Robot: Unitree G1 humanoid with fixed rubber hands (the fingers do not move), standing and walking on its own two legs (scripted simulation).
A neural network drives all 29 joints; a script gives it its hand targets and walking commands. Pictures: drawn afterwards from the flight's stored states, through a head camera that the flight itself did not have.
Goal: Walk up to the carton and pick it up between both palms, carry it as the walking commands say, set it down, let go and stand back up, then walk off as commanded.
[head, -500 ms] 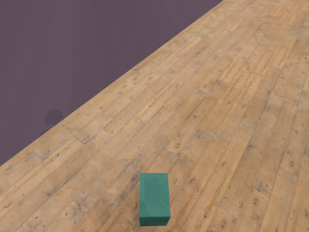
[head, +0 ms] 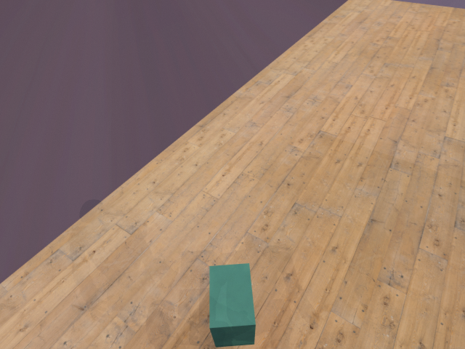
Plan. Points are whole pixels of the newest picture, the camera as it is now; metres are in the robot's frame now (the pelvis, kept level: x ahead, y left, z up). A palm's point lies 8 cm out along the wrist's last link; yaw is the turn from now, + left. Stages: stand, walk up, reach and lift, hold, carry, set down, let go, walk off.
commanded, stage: walk up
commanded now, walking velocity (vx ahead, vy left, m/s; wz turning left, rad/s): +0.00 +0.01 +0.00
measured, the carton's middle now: (232, 305) +0.44 +0.04 -0.65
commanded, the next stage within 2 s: stand in 1.30 s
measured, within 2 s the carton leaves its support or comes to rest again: neither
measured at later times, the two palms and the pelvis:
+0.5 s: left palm out of the picture -0.01 +0.22 -0.14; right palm out of the picture -0.02 -0.21 -0.14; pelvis -0.01 +0.00 +0.00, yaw +1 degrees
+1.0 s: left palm out of the picture -0.05 +0.31 -0.15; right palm out of the picture +0.04 -0.17 -0.13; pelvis +0.00 +0.07 -0.01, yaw +1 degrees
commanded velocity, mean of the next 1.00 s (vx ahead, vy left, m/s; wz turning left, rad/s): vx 0.00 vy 0.03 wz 0.00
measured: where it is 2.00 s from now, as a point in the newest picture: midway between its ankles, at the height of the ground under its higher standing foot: outside the picture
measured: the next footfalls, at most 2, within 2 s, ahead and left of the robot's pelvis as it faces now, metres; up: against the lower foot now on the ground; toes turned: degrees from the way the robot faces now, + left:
left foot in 0.12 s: +0.04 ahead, +0.18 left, +0.00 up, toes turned -9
right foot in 1.20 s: +0.03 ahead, -0.05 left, +0.00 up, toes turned +7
